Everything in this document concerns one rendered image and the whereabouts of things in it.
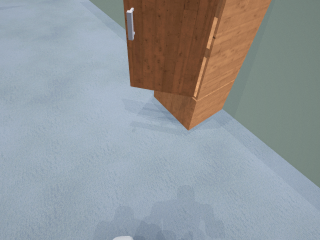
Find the cupboard door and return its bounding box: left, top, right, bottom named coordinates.
left=123, top=0, right=219, bottom=98

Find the handle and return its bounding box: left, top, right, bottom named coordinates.
left=126, top=8, right=135, bottom=41

